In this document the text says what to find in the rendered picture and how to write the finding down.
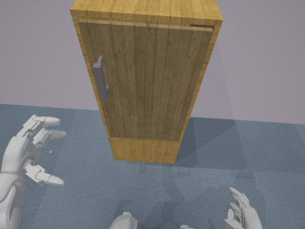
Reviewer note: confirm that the handle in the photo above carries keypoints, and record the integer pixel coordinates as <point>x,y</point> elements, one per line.
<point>100,78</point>

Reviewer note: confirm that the left robot hand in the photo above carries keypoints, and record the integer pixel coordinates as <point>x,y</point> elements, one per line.
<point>16,158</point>

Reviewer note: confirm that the robot left shin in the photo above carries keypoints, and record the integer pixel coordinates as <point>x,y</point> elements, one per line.
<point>126,214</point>

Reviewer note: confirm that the cupboard door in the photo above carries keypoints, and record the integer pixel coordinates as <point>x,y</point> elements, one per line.
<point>151,70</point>

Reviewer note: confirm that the robot left thigh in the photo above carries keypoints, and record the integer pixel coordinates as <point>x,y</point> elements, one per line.
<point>124,222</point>

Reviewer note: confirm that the right robot hand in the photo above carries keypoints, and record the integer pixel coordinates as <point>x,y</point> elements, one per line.
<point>247,217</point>

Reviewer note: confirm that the robot left forearm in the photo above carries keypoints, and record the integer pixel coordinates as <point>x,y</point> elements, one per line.
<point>11,196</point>

